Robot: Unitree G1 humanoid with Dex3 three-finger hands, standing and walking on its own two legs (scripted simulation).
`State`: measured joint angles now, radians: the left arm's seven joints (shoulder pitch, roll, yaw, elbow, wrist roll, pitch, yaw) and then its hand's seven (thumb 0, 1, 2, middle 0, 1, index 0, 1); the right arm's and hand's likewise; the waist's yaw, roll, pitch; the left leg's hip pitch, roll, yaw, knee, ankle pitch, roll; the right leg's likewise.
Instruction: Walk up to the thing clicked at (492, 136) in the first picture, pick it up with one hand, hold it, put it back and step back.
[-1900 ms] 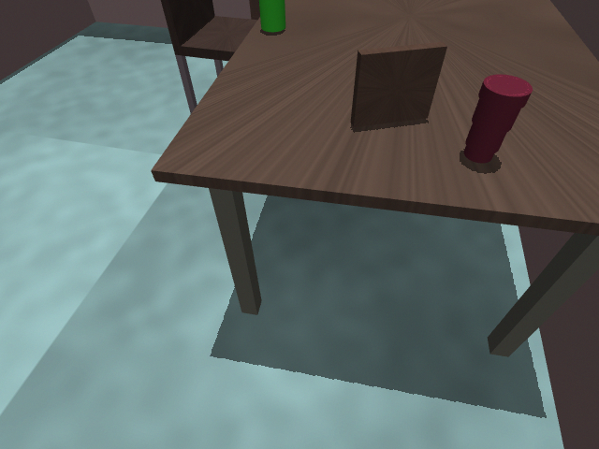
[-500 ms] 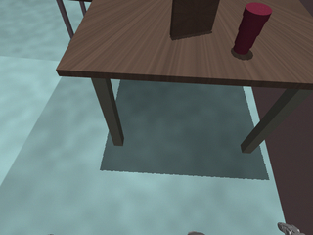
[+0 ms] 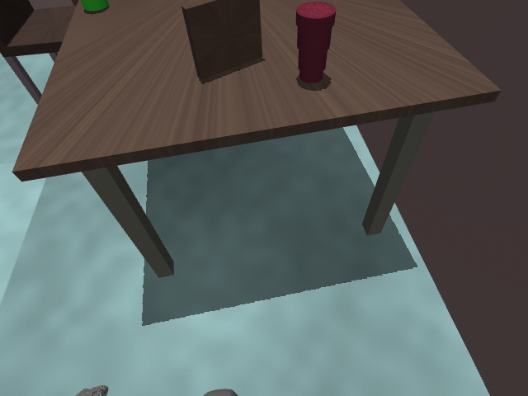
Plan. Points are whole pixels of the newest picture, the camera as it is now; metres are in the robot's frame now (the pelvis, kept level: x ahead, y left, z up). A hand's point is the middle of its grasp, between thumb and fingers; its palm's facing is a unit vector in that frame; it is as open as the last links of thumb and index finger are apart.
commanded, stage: walk up
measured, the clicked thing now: (313, 46) +0.84 -0.10 +0.08
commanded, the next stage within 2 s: stand in 1.54 s
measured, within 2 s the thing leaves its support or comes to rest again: neither
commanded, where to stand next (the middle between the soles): +0.09 -0.01 m, yaw -7 degrees
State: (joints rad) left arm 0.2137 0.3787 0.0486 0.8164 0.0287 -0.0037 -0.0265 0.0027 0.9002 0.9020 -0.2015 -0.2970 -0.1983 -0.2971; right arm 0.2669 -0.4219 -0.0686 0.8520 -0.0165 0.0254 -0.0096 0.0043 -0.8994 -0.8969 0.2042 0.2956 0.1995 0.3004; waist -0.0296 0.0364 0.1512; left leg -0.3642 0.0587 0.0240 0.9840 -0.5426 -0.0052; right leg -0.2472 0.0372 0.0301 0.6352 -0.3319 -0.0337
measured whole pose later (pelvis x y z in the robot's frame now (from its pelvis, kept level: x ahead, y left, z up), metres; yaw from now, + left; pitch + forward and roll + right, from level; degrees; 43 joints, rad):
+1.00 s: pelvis +0.02 -0.01 +0.02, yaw -8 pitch -3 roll +0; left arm 0.05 0.35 0.01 1.09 0.00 -0.02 -0.01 0.00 0.90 0.90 -0.20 -0.30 -0.20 -0.30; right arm 0.10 -0.36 -0.01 1.11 -0.01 -0.01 0.01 0.00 -0.90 -0.90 0.20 0.30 0.20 0.30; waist -0.01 0.00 0.07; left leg -0.12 0.05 0.05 0.38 -0.20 -0.03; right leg -0.12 0.02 0.10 0.40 -0.22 0.01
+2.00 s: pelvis +0.02 +0.01 +0.02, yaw -7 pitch -3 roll +0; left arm 0.11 0.35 0.00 1.12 0.01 -0.01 -0.01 0.00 0.90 0.90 -0.20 -0.30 -0.20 -0.30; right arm 0.10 -0.35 -0.02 1.14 -0.01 0.00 0.01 0.00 -0.90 -0.90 0.20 0.30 0.20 0.30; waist -0.01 0.00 0.06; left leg -0.11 0.03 0.04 0.33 -0.18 -0.01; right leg -0.09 -0.01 0.09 0.32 -0.18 0.03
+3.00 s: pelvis +0.02 +0.01 +0.02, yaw -5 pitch -2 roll +0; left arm 0.13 0.36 -0.01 1.11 0.01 -0.02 -0.01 0.00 0.90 0.90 -0.20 -0.30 -0.20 -0.30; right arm 0.11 -0.35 -0.01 1.13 -0.01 -0.01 0.01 0.00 -0.90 -0.90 0.20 0.30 0.20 0.30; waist 0.00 0.00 0.06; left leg -0.13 0.01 0.01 0.34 -0.18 -0.01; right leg -0.09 -0.03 0.05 0.32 -0.19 0.04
